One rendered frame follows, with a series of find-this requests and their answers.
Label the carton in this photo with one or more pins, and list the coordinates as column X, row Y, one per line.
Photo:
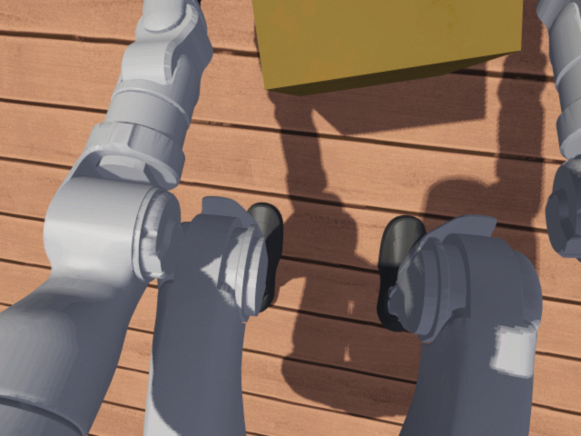
column 319, row 46

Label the right robot forearm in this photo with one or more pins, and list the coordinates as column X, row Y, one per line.
column 562, row 19

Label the robot right upper arm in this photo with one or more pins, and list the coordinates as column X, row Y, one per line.
column 563, row 210

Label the robot right thigh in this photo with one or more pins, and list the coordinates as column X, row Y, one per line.
column 464, row 295

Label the robot left upper arm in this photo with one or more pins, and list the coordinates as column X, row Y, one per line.
column 60, row 345

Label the left robot shin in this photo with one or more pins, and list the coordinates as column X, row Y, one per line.
column 217, row 205

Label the left robot forearm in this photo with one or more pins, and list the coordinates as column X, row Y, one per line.
column 142, row 135

